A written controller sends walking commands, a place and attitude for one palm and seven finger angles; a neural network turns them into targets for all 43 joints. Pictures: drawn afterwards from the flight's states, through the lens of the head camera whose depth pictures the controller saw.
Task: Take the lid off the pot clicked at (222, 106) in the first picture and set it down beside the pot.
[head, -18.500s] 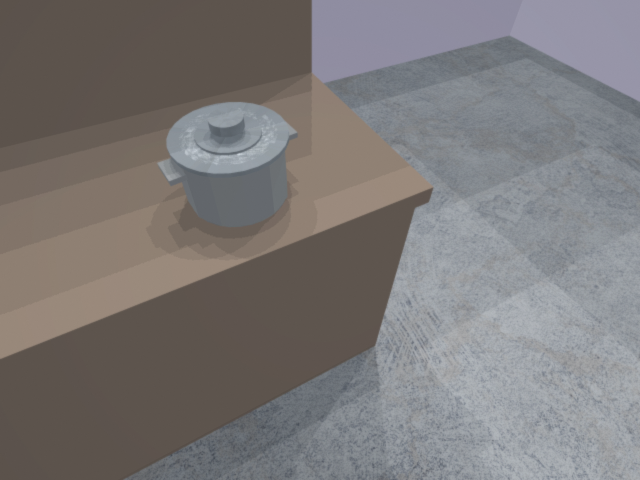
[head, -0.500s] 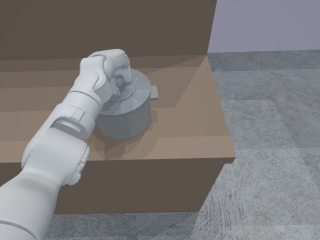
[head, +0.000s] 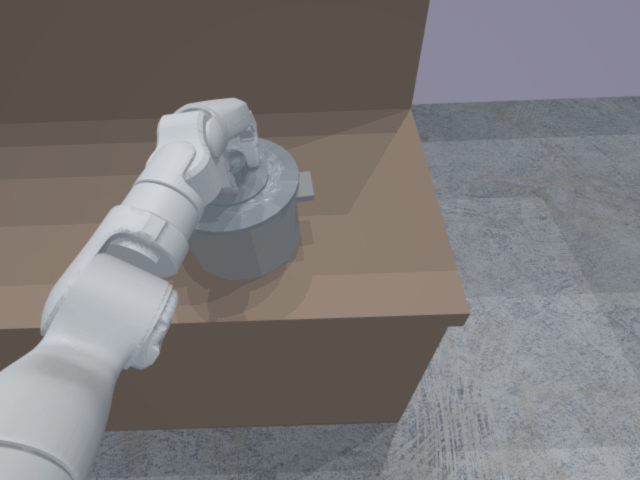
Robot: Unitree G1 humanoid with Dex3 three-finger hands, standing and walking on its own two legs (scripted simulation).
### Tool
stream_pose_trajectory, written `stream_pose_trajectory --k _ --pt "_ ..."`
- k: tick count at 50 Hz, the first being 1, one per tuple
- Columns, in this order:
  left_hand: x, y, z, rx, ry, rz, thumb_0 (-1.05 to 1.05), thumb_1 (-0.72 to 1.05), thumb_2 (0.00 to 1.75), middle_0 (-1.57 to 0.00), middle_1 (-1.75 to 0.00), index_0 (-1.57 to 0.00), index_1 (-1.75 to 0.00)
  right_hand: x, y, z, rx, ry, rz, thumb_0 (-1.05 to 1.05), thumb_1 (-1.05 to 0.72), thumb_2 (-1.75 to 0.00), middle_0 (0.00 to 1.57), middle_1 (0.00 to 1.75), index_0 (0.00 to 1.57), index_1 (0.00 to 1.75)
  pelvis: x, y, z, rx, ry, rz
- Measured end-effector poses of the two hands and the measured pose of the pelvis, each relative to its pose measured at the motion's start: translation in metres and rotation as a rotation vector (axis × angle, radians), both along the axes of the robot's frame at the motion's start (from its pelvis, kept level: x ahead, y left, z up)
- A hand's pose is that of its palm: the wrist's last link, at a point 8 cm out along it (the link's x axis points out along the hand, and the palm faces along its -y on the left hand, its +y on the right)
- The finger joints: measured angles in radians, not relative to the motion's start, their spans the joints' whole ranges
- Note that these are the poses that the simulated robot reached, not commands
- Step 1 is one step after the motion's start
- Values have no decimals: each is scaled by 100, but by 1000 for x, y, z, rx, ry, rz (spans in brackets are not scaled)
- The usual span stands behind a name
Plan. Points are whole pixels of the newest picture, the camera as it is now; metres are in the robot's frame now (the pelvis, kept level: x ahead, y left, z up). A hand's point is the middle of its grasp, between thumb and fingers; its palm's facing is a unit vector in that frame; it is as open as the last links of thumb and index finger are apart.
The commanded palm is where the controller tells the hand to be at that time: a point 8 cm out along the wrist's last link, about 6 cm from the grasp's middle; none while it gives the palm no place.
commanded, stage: close the fingers and squeeze the knob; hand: left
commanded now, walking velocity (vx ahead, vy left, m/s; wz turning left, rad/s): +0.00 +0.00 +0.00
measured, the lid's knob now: (227, 166) +0.49 +0.11 +0.12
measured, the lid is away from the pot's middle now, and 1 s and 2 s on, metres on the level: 0.00 0.01 0.02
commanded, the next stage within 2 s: lift the lid straight up in 0.12 s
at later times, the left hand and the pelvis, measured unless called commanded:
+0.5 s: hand (220, 164) +0.47 +0.11 +0.15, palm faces -0.38 -0.09 -0.92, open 8.0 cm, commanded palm +0.46 +0.12 +0.23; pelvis +0.00 +0.00 +0.00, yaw +0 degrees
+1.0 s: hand (217, 138) +0.46 +0.10 +0.20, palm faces -0.33 -0.08 -0.94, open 8.0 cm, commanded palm +0.45 +0.11 +0.27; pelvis -0.01 +0.00 +0.00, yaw +1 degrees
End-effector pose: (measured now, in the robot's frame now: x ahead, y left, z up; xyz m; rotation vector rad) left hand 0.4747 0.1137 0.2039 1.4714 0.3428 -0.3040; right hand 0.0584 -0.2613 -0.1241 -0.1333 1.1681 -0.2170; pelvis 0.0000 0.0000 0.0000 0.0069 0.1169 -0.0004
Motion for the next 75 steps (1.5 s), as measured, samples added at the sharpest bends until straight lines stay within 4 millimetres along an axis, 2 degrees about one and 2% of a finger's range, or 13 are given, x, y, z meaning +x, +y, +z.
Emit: stream_pose_trajectory --k 22,34,43,52,61,69,75 --pt "-5 2 2 -13 -18 -5 1 12 80 -55 -100 -67 -103 27 6 3 15 -74 30 1 -91 -90 20 30 20 30 3 0 1 -1 -16 4" --pt "-9 6 23 -4 -53 15 1 12 80 -55 -99 -67 -103 32 5 4 18 -94 50 1 -91 -90 20 30 20 30 2 -2 2 -1 -29 11" --pt "-17 -1 40 -10 -69 3 2 12 80 -56 -99 -68 -103 37 5 5 16 -124 69 1 -91 -90 20 30 20 30 -3 -2 2 1 -42 17" --pt "-21 -9 57 1 -82 11 2 12 80 -56 -99 -68 -103 33 7 5 21 -135 76 1 -91 -90 20 30 20 30 -10 -5 2 5 -49 17" --pt "-17 -13 73 -4 -102 22 3 12 80 -56 -99 -68 -103 19 2 3 9 -120 57 1 -91 -90 20 30 20 30 -12 -7 2 7 -44 10" --pt "-13 -6 85 -6 -115 46 3 12 80 -56 -99 -68 -103 10 -3 4 -3 -101 41 1 -91 -90 20 30 20 30 -10 -7 3 5 -45 4" --pt "-13 0 93 -26 -132 42 3 12 80 -56 -99 -68 -103 15 -5 7 -16 -115 47 1 -91 -90 20 30 20 30 -8 -6 3 3 -47 5"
